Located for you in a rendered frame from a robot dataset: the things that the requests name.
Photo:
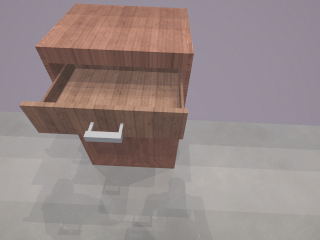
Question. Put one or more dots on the cabinet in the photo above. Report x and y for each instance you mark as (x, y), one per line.
(124, 36)

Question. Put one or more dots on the drawer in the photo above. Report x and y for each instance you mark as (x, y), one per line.
(149, 102)

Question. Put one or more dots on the handle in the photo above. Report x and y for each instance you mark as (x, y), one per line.
(102, 136)

